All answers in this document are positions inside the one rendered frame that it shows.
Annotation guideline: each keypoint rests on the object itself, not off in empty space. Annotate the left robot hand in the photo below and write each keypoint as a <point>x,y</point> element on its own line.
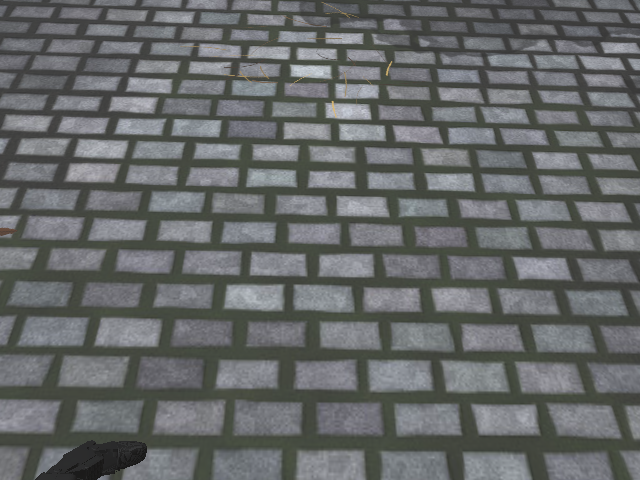
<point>90,461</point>

